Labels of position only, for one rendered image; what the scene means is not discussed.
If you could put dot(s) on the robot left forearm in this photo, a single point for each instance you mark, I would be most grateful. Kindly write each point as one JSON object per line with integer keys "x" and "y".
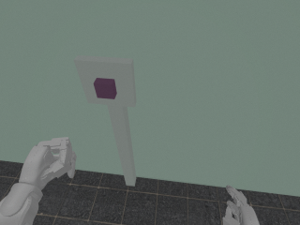
{"x": 20, "y": 206}

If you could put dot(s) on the panel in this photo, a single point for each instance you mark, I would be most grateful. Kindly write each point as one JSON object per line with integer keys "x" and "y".
{"x": 121, "y": 70}

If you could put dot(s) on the button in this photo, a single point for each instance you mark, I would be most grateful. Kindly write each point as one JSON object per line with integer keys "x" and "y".
{"x": 105, "y": 88}

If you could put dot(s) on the robot left hand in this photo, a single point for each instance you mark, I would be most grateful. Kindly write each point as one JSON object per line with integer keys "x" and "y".
{"x": 41, "y": 166}

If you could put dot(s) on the robot right hand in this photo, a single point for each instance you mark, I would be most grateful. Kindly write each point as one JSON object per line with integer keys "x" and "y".
{"x": 243, "y": 213}

